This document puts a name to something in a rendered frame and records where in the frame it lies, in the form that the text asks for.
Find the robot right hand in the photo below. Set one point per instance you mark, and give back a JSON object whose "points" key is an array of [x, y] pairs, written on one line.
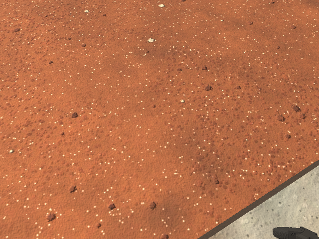
{"points": [[293, 233]]}

